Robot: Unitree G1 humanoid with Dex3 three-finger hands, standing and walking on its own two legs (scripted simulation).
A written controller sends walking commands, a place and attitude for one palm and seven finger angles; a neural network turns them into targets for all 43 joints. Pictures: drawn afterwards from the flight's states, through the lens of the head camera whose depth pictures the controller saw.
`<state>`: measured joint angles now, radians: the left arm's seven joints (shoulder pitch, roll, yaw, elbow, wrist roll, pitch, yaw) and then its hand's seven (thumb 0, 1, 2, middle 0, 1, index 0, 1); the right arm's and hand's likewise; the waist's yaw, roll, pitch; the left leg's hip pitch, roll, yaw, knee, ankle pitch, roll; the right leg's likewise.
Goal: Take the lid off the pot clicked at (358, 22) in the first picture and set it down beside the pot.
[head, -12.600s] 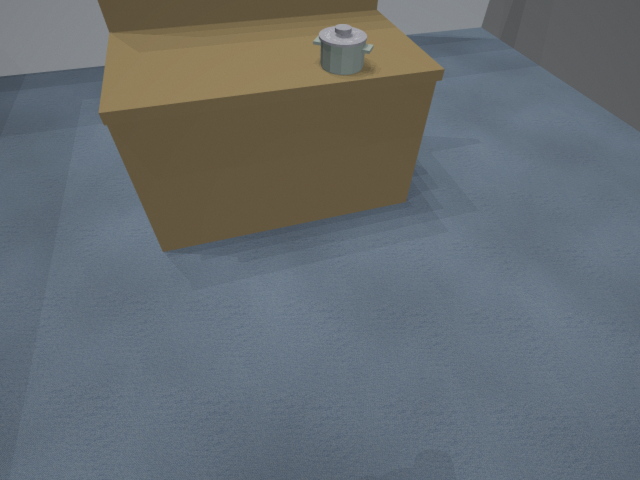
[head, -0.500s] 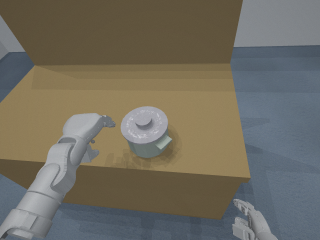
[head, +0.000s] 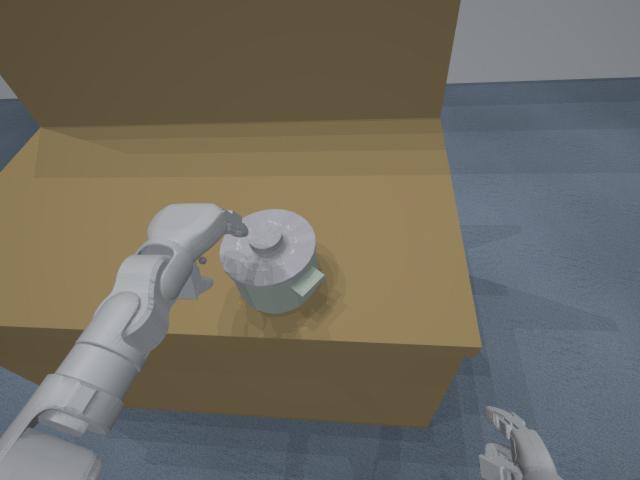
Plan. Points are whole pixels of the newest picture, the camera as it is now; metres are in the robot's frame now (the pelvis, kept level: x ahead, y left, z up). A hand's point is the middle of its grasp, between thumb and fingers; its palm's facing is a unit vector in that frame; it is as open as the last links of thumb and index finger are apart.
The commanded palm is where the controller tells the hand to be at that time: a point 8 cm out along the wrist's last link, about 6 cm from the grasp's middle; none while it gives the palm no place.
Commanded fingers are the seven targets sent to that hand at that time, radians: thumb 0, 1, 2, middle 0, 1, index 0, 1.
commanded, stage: move the open hand above the knob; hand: left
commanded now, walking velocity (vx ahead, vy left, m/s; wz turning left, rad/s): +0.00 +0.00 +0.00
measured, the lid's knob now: (265, 237) +0.47 +0.12 +0.00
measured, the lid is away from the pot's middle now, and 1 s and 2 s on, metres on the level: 0.00 0.00 0.00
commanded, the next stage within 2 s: lower the open fingers around the knob in 1.24 s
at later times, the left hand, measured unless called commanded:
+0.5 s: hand (242, 232) +0.42 +0.13 +0.07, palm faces -0.29 -0.02 -0.96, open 10.0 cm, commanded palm +0.42 +0.14 +0.13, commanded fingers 0.00 -0.23 1.29 -0.82 -0.08 -0.82 -0.08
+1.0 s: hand (245, 224) +0.44 +0.13 +0.07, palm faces -0.30 -0.05 -0.95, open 10.0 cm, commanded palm +0.42 +0.13 +0.13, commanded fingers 0.00 -0.23 1.29 -0.82 -0.08 -0.82 -0.08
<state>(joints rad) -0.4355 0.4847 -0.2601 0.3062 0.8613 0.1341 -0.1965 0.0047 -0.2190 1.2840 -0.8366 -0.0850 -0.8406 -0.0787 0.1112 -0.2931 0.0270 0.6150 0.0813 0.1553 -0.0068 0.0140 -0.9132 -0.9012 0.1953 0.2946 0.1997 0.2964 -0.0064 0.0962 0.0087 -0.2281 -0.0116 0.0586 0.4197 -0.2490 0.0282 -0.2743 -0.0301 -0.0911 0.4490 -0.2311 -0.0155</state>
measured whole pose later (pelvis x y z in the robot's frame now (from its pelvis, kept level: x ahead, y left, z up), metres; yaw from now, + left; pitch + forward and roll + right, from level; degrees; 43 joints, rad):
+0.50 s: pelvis +0.00 +0.02 +0.00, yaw -1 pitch +6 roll +0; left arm -0.68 0.36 -0.35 0.56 0.88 0.19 -0.19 0.00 -0.22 1.28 -0.83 -0.08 -0.84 -0.08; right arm 0.17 -0.27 0.02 0.65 0.08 0.18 0.01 0.01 -0.91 -0.90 0.20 0.29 0.20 0.30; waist -0.04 0.09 -0.04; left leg -0.30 -0.03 0.08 0.45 -0.27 0.05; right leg -0.34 -0.05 -0.07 0.48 -0.24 0.01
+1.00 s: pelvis +0.01 +0.01 +0.00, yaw -1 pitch +7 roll +0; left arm -0.78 0.31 -0.34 0.73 0.89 0.24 -0.15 0.00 -0.22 1.28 -0.83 -0.08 -0.84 -0.08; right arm 0.18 -0.26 0.02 0.66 0.08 0.17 0.01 0.01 -0.91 -0.90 0.20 0.29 0.20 0.30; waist -0.04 0.08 -0.06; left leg -0.31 -0.02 0.09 0.45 -0.27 0.05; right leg -0.37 -0.04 -0.06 0.48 -0.24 0.00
